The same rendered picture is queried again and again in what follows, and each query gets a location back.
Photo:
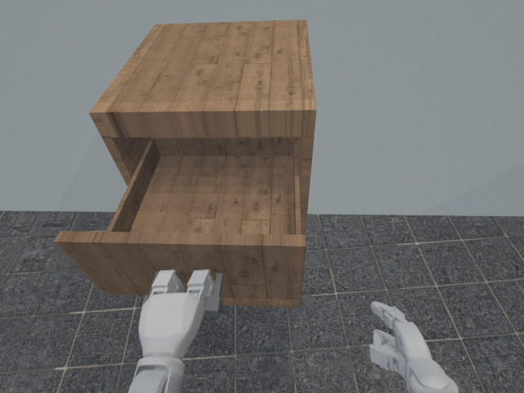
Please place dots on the left robot forearm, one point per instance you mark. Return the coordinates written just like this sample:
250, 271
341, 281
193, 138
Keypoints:
158, 374

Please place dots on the robot left hand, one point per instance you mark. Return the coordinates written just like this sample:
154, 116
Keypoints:
171, 317

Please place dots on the drawer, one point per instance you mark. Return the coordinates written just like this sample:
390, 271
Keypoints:
228, 204

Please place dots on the robot right hand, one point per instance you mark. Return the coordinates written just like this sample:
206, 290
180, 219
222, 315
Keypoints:
393, 353

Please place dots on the cabinet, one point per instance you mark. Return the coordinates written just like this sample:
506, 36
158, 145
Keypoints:
219, 79

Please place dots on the right robot forearm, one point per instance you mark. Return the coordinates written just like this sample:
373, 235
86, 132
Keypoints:
423, 375

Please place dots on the handle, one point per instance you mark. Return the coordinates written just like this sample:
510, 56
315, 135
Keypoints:
213, 304

